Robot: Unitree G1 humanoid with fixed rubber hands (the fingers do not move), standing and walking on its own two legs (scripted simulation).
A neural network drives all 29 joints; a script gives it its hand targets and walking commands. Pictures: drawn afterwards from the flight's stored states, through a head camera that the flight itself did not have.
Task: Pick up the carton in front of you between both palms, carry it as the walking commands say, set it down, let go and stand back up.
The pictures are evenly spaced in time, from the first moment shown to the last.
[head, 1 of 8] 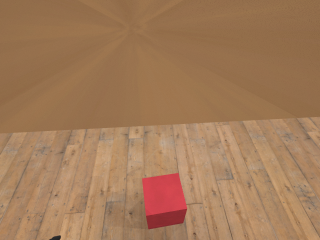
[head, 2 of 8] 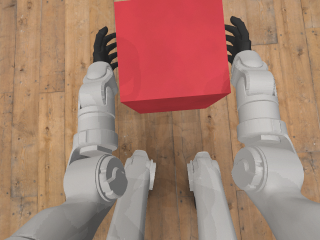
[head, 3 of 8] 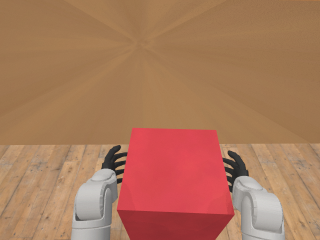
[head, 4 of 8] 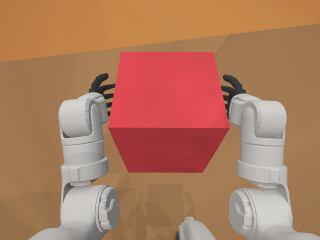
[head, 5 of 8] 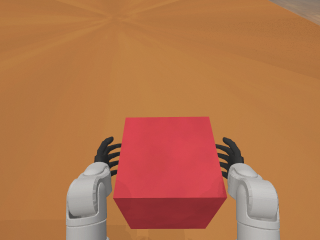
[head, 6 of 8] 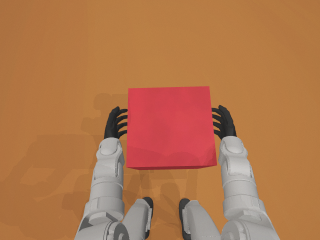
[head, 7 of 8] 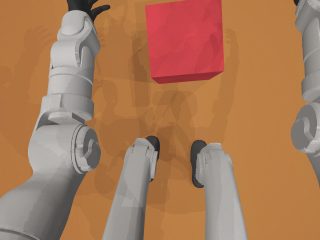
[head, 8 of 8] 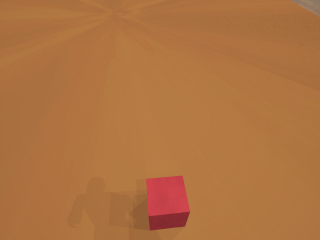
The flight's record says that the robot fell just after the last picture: no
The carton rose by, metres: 1.20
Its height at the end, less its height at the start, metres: +0.48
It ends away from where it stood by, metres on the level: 5.27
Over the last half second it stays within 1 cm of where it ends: yes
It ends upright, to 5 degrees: yes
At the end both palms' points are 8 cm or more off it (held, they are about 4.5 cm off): yes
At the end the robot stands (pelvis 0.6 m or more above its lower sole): yes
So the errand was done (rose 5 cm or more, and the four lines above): yes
